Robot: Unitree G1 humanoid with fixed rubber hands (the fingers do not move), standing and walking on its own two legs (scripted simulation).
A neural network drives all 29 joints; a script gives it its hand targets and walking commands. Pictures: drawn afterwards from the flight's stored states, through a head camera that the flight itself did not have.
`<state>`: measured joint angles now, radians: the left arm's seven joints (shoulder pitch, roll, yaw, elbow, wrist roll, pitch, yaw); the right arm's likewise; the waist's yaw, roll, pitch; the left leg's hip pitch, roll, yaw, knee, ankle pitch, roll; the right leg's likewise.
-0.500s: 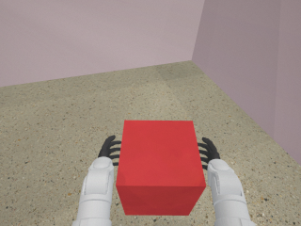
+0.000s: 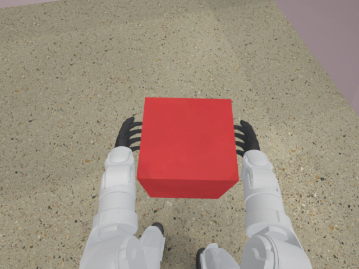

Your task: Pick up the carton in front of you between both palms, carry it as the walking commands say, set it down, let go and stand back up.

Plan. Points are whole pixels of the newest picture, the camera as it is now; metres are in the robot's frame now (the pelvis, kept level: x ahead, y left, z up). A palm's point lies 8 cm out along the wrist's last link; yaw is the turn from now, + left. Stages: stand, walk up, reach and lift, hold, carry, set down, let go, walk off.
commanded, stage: set down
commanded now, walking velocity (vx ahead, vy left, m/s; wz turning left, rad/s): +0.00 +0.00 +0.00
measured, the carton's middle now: (185, 154) +0.39 +0.03 -0.13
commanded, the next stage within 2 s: none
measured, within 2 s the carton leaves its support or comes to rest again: rests again in 1.92 s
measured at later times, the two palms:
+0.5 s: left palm (126, 153) +0.40 +0.21 -0.20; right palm (221, 151) +0.44 -0.09 -0.20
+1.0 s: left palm (126, 160) +0.43 +0.24 -0.35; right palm (204, 152) +0.49 -0.06 -0.34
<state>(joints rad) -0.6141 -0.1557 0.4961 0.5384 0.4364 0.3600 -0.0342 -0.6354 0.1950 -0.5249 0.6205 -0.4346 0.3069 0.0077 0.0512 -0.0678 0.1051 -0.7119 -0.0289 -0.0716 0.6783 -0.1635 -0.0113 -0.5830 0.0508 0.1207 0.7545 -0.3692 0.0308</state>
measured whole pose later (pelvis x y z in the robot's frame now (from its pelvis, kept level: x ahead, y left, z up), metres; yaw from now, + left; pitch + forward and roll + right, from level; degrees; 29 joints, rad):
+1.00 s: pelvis -0.05 +0.00 -0.24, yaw -6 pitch +46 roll -6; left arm -1.12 0.05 0.55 0.60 0.27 0.34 0.01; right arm -1.25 -0.04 -0.37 0.84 -0.15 0.28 -0.12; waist 0.14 -0.10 -0.01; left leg -2.08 -0.06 -0.15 1.65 -0.37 -0.07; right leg -1.93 0.19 0.06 1.73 -0.62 0.07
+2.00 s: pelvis -0.06 -0.02 -0.33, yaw -7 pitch +42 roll +2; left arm -1.40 0.22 0.65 0.83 0.17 0.25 -0.06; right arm -1.68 -0.24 0.02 1.12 0.03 0.26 -0.17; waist 0.24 -0.09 0.39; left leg -2.26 0.04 -0.07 1.97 -0.45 -0.08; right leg -2.17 0.25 0.08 2.11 -0.67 0.06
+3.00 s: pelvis -0.07 +0.00 -0.35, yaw -6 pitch +37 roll +1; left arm -1.54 0.42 0.48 1.12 -0.12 0.07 0.01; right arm -1.72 -0.42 0.16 1.03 0.16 0.21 -0.11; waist 0.23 -0.03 0.52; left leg -2.25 0.07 0.00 2.04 -0.43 0.00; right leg -2.14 0.13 0.06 2.18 -0.68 0.06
